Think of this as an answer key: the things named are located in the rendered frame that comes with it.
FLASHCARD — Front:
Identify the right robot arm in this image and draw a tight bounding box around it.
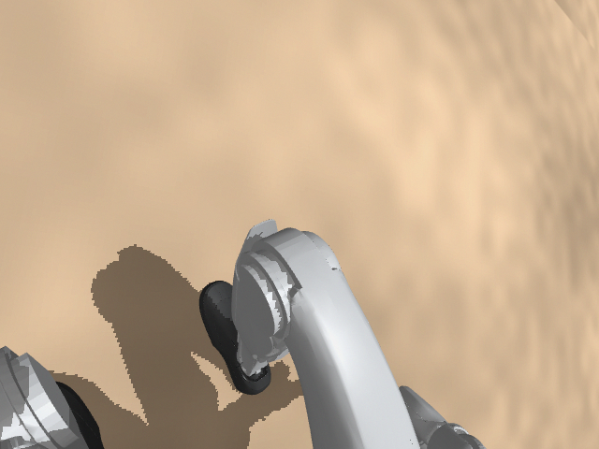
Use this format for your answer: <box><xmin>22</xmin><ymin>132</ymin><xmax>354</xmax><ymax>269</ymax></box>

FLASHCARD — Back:
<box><xmin>427</xmin><ymin>423</ymin><xmax>487</xmax><ymax>449</ymax></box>

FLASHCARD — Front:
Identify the right robot foot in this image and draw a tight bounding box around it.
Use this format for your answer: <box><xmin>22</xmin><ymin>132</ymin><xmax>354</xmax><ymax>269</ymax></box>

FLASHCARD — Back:
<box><xmin>199</xmin><ymin>281</ymin><xmax>271</xmax><ymax>395</ymax></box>

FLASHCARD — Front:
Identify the left robot foot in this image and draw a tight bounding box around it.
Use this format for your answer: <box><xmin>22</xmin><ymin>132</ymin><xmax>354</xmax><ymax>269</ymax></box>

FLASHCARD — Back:
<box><xmin>56</xmin><ymin>382</ymin><xmax>104</xmax><ymax>449</ymax></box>

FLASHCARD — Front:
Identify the right robot hand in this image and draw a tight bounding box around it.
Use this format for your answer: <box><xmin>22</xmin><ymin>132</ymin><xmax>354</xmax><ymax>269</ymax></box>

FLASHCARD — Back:
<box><xmin>399</xmin><ymin>386</ymin><xmax>449</xmax><ymax>449</ymax></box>

